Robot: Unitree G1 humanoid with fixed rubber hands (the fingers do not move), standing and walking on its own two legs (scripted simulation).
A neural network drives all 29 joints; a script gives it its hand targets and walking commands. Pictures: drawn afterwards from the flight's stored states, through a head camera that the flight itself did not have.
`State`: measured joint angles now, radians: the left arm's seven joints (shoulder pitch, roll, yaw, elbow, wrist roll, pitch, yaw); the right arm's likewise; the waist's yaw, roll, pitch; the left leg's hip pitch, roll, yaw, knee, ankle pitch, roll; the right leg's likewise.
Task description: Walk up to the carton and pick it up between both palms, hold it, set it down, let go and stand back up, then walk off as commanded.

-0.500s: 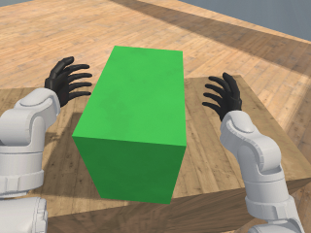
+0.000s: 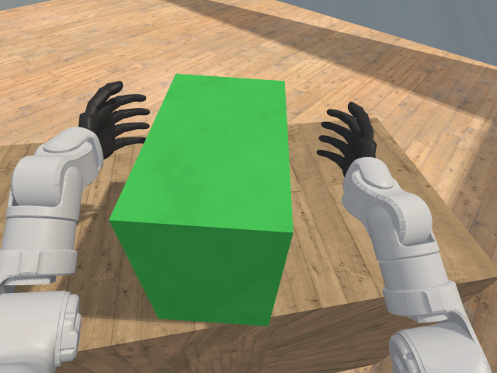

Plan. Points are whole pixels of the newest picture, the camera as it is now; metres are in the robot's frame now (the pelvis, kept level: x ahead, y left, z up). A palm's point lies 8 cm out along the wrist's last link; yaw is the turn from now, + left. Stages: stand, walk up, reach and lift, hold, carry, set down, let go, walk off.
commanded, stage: reach and lift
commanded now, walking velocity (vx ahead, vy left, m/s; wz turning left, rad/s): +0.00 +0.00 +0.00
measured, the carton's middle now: (221, 199) +0.40 +0.03 +0.08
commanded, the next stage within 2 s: none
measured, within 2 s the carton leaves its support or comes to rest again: neither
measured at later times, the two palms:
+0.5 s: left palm (89, 172) +0.41 +0.22 +0.14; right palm (344, 196) +0.35 -0.16 +0.12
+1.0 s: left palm (119, 184) +0.41 +0.19 +0.11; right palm (325, 203) +0.35 -0.14 +0.10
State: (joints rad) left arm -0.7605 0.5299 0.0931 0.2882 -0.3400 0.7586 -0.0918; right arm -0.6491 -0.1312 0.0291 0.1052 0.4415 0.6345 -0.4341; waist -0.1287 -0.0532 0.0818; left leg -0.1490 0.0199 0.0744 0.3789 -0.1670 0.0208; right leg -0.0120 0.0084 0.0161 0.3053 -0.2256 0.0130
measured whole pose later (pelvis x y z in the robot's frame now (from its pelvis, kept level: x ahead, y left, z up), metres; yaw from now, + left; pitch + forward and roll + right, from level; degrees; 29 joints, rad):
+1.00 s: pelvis -0.02 +0.01 +0.00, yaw +0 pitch +1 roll -2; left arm -0.72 0.36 0.05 0.60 -0.21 0.31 -0.09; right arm -0.57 -0.01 0.03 0.43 0.29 0.20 -0.41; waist -0.09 -0.04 0.07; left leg -0.28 0.02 0.07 0.39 -0.13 0.03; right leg -0.14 0.01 0.02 0.31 -0.19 0.02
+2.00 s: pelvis -0.02 +0.01 +0.00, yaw +0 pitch +2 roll -2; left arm -0.72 0.28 0.07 0.60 -0.13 0.27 -0.06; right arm -0.57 0.07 0.03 0.44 0.16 0.15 -0.42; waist -0.09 -0.04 0.06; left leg -0.30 0.02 0.07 0.40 -0.13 0.04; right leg -0.16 0.01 0.02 0.31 -0.18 0.03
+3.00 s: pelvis -0.03 +0.02 +0.00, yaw +0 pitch -2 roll -2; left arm -0.73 0.12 0.17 0.72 0.12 0.12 0.00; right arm -0.62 0.11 -0.15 0.83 0.04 -0.22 -0.27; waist -0.07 -0.07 -0.02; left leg -0.23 0.02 0.07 0.39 -0.13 0.04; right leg -0.07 0.01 0.02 0.27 -0.16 0.03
